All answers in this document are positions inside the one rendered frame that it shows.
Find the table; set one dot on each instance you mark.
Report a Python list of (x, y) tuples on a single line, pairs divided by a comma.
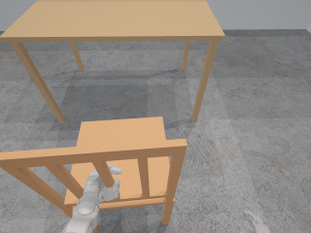
[(115, 21)]

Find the left robot forearm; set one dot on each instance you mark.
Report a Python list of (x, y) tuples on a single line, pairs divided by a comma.
[(85, 215)]

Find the right robot hand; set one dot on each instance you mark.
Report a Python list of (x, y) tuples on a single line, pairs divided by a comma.
[(256, 223)]

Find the left robot hand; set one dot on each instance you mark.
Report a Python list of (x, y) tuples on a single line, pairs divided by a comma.
[(95, 186)]

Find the chair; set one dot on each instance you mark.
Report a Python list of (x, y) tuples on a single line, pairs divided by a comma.
[(137, 146)]

